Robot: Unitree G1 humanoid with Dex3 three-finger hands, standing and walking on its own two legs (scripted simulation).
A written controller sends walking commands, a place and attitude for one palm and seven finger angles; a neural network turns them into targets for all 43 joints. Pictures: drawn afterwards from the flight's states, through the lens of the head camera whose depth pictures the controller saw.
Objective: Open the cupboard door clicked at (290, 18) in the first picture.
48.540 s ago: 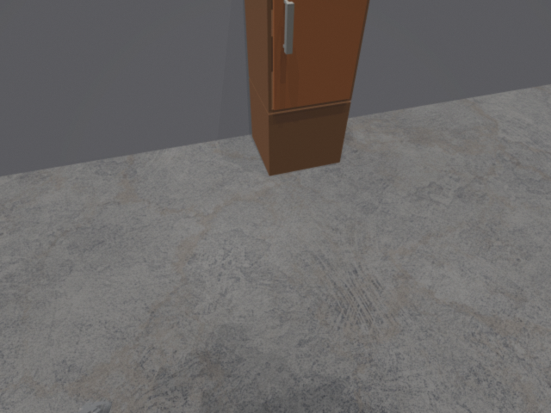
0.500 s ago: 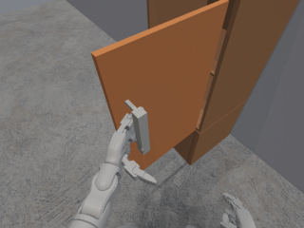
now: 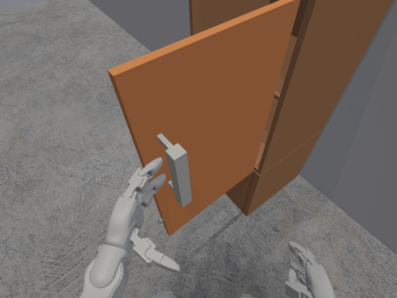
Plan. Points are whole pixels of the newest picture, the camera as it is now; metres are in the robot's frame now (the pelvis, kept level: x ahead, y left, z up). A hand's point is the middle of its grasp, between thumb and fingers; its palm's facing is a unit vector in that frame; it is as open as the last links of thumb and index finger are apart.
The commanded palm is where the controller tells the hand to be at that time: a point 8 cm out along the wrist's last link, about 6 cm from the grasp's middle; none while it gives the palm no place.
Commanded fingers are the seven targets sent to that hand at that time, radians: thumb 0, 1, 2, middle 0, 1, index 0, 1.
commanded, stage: slide the hand sideways off the handle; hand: left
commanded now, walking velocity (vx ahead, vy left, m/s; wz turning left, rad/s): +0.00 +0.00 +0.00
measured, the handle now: (173, 171) +0.35 +0.07 +0.07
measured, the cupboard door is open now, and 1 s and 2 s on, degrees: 92 92 92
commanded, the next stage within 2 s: draw the hand back to the body in 0.40 s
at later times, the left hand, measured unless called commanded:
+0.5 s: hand (125, 238) +0.21 +0.14 +0.06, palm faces -0.11 -0.99 -0.04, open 16.3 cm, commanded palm +0.20 +0.20 +0.07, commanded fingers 0.00 -0.50 0.30 -0.15 -0.30 -0.15 -0.30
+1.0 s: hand (82, 235) +0.20 +0.19 +0.12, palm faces -0.06 -0.99 -0.09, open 16.2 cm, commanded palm +0.17 +0.25 +0.13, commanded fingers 0.00 -0.29 0.39 -0.16 -0.30 -0.16 -0.30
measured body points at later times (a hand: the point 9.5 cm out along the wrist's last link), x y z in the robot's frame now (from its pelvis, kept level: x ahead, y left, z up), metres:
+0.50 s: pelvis +0.00 +0.00 -0.01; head +0.04 -0.02 +0.44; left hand +0.21 +0.19 +0.07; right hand +0.18 -0.24 -0.08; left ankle +0.00 +0.12 -0.69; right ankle +0.01 -0.11 -0.69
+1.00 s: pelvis +0.00 +0.01 +0.01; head +0.01 +0.00 +0.46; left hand +0.20 +0.24 +0.12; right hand +0.19 -0.20 -0.05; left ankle +0.00 +0.12 -0.69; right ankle +0.01 -0.11 -0.69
